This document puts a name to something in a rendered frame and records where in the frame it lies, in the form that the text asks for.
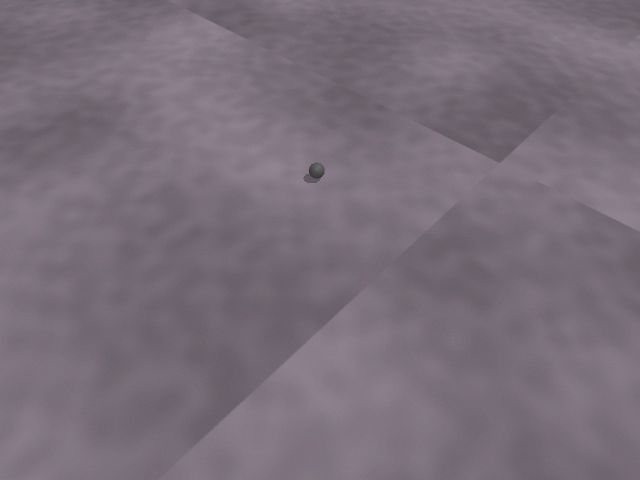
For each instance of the ball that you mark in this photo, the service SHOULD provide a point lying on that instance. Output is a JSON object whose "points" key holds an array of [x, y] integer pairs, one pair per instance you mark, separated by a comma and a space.
{"points": [[316, 170]]}

